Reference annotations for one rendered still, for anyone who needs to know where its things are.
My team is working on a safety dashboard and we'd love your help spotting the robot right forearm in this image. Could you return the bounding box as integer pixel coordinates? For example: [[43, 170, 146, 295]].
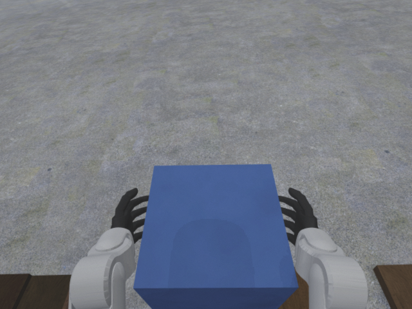
[[295, 228, 370, 309]]

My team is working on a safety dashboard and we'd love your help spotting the robot left forearm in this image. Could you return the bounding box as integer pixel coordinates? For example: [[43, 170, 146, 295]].
[[68, 227, 136, 309]]

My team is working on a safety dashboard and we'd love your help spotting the robot right hand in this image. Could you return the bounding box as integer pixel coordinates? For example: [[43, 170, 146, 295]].
[[278, 188, 318, 245]]

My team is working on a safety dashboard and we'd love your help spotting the robot left hand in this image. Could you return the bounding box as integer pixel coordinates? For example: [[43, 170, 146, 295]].
[[111, 188, 149, 243]]

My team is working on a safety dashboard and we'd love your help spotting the carton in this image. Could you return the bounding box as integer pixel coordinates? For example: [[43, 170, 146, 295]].
[[133, 164, 299, 309]]

